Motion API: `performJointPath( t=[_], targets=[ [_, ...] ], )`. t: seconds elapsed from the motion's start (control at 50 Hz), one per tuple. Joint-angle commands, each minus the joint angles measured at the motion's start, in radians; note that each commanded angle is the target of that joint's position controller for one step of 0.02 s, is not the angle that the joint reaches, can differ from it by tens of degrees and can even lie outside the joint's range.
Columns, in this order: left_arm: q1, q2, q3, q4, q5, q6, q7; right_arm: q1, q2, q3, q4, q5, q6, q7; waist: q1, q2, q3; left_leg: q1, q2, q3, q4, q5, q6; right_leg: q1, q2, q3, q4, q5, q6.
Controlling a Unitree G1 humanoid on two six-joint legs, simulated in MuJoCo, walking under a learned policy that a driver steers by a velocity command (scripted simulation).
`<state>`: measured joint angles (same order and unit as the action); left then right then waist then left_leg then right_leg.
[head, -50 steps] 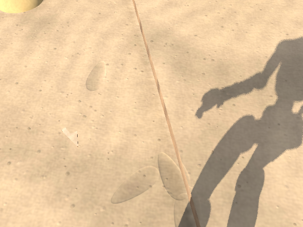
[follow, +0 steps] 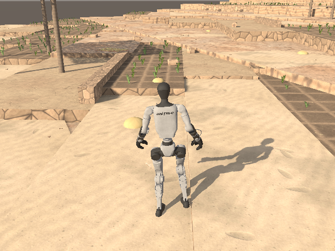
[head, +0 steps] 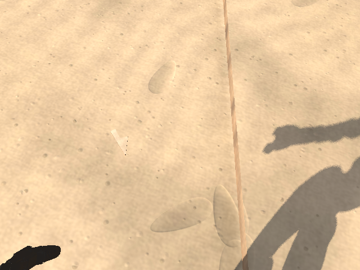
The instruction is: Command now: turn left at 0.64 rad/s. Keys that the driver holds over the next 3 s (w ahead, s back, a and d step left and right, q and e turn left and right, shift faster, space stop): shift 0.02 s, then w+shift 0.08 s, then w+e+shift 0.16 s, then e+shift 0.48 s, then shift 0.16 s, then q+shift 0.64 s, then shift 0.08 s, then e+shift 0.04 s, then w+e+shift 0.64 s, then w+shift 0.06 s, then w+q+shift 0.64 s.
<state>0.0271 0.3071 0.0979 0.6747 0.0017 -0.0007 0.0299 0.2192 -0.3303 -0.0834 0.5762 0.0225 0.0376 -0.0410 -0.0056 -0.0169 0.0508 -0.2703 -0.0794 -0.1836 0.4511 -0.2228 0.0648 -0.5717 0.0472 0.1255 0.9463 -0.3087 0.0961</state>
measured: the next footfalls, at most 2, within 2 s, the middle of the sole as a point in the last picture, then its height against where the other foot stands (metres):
right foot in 0.26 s outside the picture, level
left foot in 0.64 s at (171, 269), level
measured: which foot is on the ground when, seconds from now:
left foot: down 0.00-0.26, up 0.28-0.62, down 0.64-1.00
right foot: up 0.00-0.24, down 0.26-0.64, up 0.66-0.98, down 1.00-1.00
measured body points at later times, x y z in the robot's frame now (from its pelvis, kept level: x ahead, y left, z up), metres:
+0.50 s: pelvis +0.16 -0.05 +0.00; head +0.20 -0.09 +0.45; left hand +0.17 +0.23 -0.11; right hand +0.37 -0.31 -0.07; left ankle +0.27 +0.08 -0.69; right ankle +0.07 -0.15 -0.75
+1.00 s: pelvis +0.28 -0.05 -0.01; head +0.29 -0.08 +0.43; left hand +0.57 +0.08 -0.10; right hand +0.22 -0.34 -0.14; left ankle +0.39 +0.02 -0.75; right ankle +0.24 -0.15 -0.75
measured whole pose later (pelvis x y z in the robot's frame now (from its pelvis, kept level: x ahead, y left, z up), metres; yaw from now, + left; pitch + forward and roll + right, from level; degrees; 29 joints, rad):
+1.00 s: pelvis +0.28 -0.05 -0.01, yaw -28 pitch -1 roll +2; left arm 0.11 0.27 0.03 0.64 0.01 0.07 0.00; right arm 0.25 -0.30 -0.05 0.73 0.00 -0.01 0.00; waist -0.06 0.00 0.08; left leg -0.31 -0.01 0.06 0.47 -0.15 0.02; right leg -0.27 0.01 0.05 0.56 -0.26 -0.01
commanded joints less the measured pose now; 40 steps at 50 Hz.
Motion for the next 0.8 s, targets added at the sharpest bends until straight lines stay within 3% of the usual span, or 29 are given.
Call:
performJointPath(
  t=[0.02,0.06,0.1,0.14,0.18,0.24,0.26,0.28,0.3,0.32,0.34,0.38,0.4,0.44,0.48,0.54,0.6,0.62,0.64,0.66,0.68,0.7,0.72,0.74,0.76,0.8],
  targets=[
    [-0.019,0.060,0.011,-0.039,-0.002,-0.011,-0.005,-0.022,-0.154,-0.044,-0.074,-0.010,-0.005,-0.005,-0.013,0.166,-0.156,0.166,0.214,-0.212,-0.031,0.397,0.121,-0.007,0.000,-0.022,-0.103,0.034,0.010],
    [-0.026,0.061,0.006,-0.038,-0.014,-0.021,-0.024,0.022,-0.140,-0.034,-0.060,-0.006,-0.008,0.007,-0.046,0.176,-0.159,0.123,0.203,-0.260,-0.102,-0.106,0.136,0.037,-0.014,-0.035,-0.182,0.039,-0.011],
    [-0.044,0.081,0.009,-0.050,-0.024,-0.047,-0.043,0.032,-0.152,-0.028,-0.050,-0.009,-0.026,0.024,-0.061,0.224,-0.091,0.067,0.226,-0.338,-0.168,-0.389,0.160,0.066,-0.024,-0.045,-0.254,0.009,-0.041],
    [-0.022,0.096,0.009,-0.040,-0.032,-0.078,-0.055,0.029,-0.140,-0.018,-0.043,-0.019,-0.051,0.036,-0.063,0.235,-0.051,0.059,0.250,-0.334,-0.179,-0.408,0.164,0.099,-0.052,-0.071,-0.305,-0.002,-0.077],
    [0.001,0.092,0.002,-0.031,-0.038,-0.100,-0.060,0.038,-0.131,-0.011,-0.033,-0.016,-0.069,0.040,-0.061,0.215,-0.025,0.066,0.266,-0.318,-0.177,-0.412,0.163,0.130,-0.065,-0.101,-0.358,-0.008,-0.118],
    [0.152,0.076,-0.005,0.018,-0.043,-0.117,-0.064,0.018,-0.097,0.002,-0.030,-0.019,-0.084,0.040,0.010,0.148,-0.034,0.000,0.233,-0.211,-0.103,-0.382,0.125,0.325,-0.044,-0.119,-0.435,0.002,-0.184],
    [0.259,0.107,-0.007,0.055,0.068,-0.078,-0.065,0.009,-0.094,0.007,-0.024,-0.088,-0.082,0.049,0.069,0.026,-0.041,-0.143,0.138,-0.085,0.057,-0.335,0.077,0.495,-0.078,0.033,-0.519,-0.207,-0.222],
    [0.397,0.206,0.030,0.070,-0.028,-0.106,-0.062,-0.045,-0.012,0.021,-0.096,-0.020,-0.112,0.038,0.079,-0.187,-0.033,-0.347,0.015,0.113,0.398,-0.142,-0.009,0.625,-0.248,0.408,-0.672,-0.340,-0.362],
    [0.452,0.227,0.035,0.078,-0.029,-0.117,-0.072,-0.112,-0.073,0.012,-0.127,0.002,-0.137,0.024,0.111,-0.237,0.011,-0.564,-0.003,0.088,0.621,-0.288,-0.046,0.691,-0.372,0.728,-0.760,-0.298,-0.458],
    [0.429,0.190,0.025,0.069,-0.027,-0.125,-0.071,-0.122,-0.093,0.006,-0.127,0.010,-0.155,0.026,0.092,-0.160,0.039,-0.642,0.028,0.054,0.694,-0.280,-0.045,0.721,-0.375,0.678,-0.730,-0.110,-0.451],
    [0.411,0.167,0.019,0.053,-0.015,-0.120,-0.066,-0.140,-0.083,0.009,-0.124,-0.011,-0.164,0.032,0.087,-0.127,0.015,-0.650,0.042,0.055,0.737,-0.239,-0.055,0.750,-0.327,0.567,-0.693,0.110,-0.425],
    [0.388,0.144,0.009,0.043,-0.022,-0.089,-0.044,-0.189,-0.070,0.007,-0.133,-0.050,-0.168,0.045,0.069,-0.054,-0.024,-0.633,0.062,0.083,0.682,-0.168,-0.087,0.756,-0.258,0.392,-0.638,0.489,-0.372],
    [0.382,0.125,0.002,0.045,-0.028,-0.072,-0.031,-0.201,-0.050,0.010,-0.134,-0.050,-0.162,0.052,0.056,-0.058,-0.034,-0.582,0.065,0.097,0.614,-0.146,-0.101,0.715,-0.230,0.335,-0.631,0.582,-0.347],
    [0.369,0.126,0.005,0.043,-0.035,-0.040,-0.004,-0.234,-0.003,0.021,-0.139,-0.035,-0.148,0.062,0.048,-0.076,-0.035,-0.486,0.025,0.147,0.455,-0.118,-0.124,0.608,-0.181,0.280,-0.620,0.685,-0.312],
    [0.348,0.165,0.022,0.035,-0.036,-0.014,0.019,-0.267,0.023,0.024,-0.139,-0.032,-0.138,0.065,0.045,-0.103,-0.052,-0.335,-0.038,0.170,0.295,0.010,-0.129,0.474,-0.121,0.241,-0.595,0.709,-0.269],
    [0.335,0.179,0.038,0.021,-0.044,0.015,0.039,-0.274,-0.010,0.002,-0.124,-0.018,-0.128,0.065,0.037,-0.133,-0.094,-0.104,-0.088,0.146,0.115,0.178,-0.131,0.353,-0.087,0.277,-0.567,0.612,-0.203],
    [0.255,0.163,0.043,-0.019,-0.047,0.007,0.042,-0.190,-0.069,-0.031,-0.100,-0.008,-0.124,0.046,-0.022,-0.158,-0.118,0.040,-0.033,0.072,0.013,0.222,-0.104,0.362,-0.091,0.363,-0.484,0.592,-0.159],
    [0.218,0.139,0.037,-0.037,-0.049,0.002,0.036,-0.108,-0.082,-0.037,-0.078,-0.016,-0.127,0.037,-0.069,-0.140,-0.161,0.152,0.006,0.067,-0.074,0.310,-0.079,0.361,-0.049,0.341,-0.372,0.613,-0.129],
    [0.243,0.072,0.017,-0.053,-0.035,0.001,0.025,0.004,-0.107,-0.039,-0.057,-0.038,-0.126,0.029,-0.095,-0.044,-0.300,0.394,0.145,-0.011,-0.050,0.395,-0.020,0.292,0.005,0.280,-0.133,0.381,-0.096],
    [0.369,0.028,0.012,-0.054,0.015,0.006,-0.002,0.105,-0.140,-0.012,-0.027,-0.084,-0.103,0.002,-0.043,0.157,-0.308,0.541,0.418,-0.222,0.070,0.850,0.025,0.091,0.141,0.081,0.146,-0.359,-0.087],
    [0.534,0.087,0.026,-0.050,0.011,0.017,-0.003,0.081,-0.143,-0.011,-0.035,-0.068,-0.086,0.014,0.035,0.342,-0.444,0.539,0.566,-0.460,0.035,0.973,0.156,0.050,0.137,0.030,0.338,-0.501,-0.082],
    [0.534,0.123,0.033,0.002,0.021,0.040,-0.003,-0.013,-0.087,-0.006,-0.048,-0.051,-0.072,0.010,0.062,0.229,-0.374,0.428,0.527,-0.403,0.002,0.699,0.182,0.022,0.047,-0.017,0.426,-0.366,-0.076],
    [0.409,0.143,0.037,0.003,0.032,0.050,-0.017,-0.066,-0.002,0.022,-0.062,-0.044,-0.061,0.004,0.033,0.128,-0.250,0.280,0.423,-0.240,-0.052,0.518,0.149,0.029,0.027,-0.055,0.400,-0.269,-0.064],
    [0.335,0.138,0.038,-0.015,0.027,0.058,-0.033,-0.101,0.011,0.034,-0.057,-0.050,-0.050,-0.002,0.034,0.105,-0.184,0.181,0.352,-0.134,-0.095,0.428,0.120,0.055,0.005,-0.060,0.377,-0.201,-0.048],
    [0.296,0.123,0.031,-0.030,0.024,0.066,-0.048,-0.099,-0.012,0.030,-0.042,-0.056,-0.049,-0.008,0.028,0.135,-0.144,0.113,0.319,-0.075,-0.110,0.479,0.123,0.085,-0.006,-0.063,0.357,-0.175,-0.041],
    [0.271,0.079,0.010,-0.042,0.013,0.075,-0.063,-0.058,-0.045,0.021,0.002,-0.064,-0.061,-0.002,0.028,0.164,-0.133,0.066,0.298,-0.008,-0.107,0.575,0.132,0.133,0.009,-0.075,0.284,-0.176,-0.045]
  ],
)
